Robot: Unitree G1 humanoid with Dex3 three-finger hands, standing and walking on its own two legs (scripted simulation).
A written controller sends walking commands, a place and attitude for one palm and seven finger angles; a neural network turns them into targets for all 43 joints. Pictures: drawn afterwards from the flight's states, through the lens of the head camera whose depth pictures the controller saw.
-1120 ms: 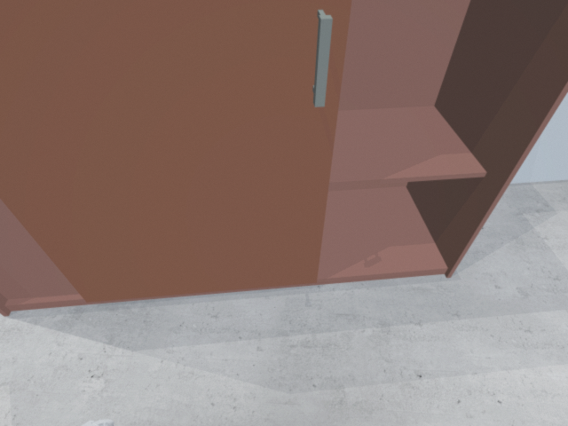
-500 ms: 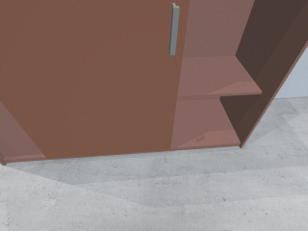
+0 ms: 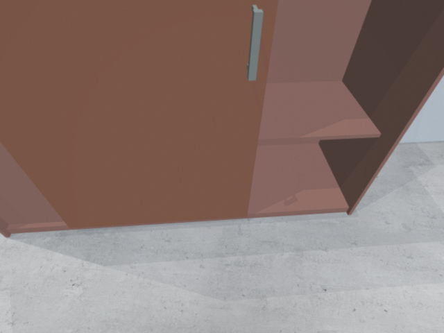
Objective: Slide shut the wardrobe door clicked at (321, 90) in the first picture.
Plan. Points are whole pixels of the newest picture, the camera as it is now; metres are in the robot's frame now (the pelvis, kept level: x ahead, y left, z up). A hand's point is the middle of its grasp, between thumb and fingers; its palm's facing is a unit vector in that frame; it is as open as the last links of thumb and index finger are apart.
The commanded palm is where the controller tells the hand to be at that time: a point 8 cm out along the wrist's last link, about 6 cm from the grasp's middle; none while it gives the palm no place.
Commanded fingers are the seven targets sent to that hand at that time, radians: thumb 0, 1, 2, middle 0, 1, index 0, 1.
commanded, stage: look at it before walking up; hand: left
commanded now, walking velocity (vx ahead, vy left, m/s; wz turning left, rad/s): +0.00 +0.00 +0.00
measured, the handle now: (253, 44) +0.77 -0.04 +0.18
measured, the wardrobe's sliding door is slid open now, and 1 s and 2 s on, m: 0.56 0.56 0.56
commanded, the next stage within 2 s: turn to face it in 0.32 s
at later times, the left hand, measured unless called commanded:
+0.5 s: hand out of the picture +0.08 +0.25 -0.15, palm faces -0.02 -0.94 -0.34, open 7.4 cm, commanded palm none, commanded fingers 0.00 0.90 0.90 -0.20 -0.30 -0.20 -0.30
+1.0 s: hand out of the picture +0.02 +0.18 -0.19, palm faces +0.02 -0.98 -0.18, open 7.3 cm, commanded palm none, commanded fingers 0.00 0.90 0.90 -0.20 -0.30 -0.20 -0.30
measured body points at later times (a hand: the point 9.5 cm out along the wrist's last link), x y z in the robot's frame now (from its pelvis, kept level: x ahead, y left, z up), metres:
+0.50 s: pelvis +0.01 +0.00 +0.00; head +0.02 -0.01 +0.45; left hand +0.09 +0.29 -0.13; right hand +0.10 -0.30 -0.13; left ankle +0.02 +0.13 -0.75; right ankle +0.01 -0.12 -0.75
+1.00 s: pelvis +0.04 -0.01 -0.01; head +0.04 +0.00 +0.44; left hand +0.02 +0.23 -0.17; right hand +0.06 -0.24 -0.17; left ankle +0.01 +0.13 -0.75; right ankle +0.01 -0.12 -0.74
